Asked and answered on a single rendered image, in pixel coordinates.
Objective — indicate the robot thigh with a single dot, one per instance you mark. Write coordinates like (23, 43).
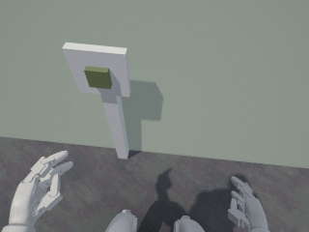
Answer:
(123, 222)
(187, 225)

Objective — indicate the robot left hand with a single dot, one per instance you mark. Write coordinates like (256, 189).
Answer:
(25, 208)

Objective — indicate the panel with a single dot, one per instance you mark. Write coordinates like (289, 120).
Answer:
(80, 55)

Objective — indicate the button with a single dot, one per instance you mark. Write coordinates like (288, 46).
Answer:
(98, 77)

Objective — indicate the left robot thigh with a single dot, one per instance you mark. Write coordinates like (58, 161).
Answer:
(123, 222)

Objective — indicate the robot right hand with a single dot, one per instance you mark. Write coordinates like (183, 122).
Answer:
(250, 214)

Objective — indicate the right robot thigh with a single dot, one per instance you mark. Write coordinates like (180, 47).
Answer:
(187, 225)

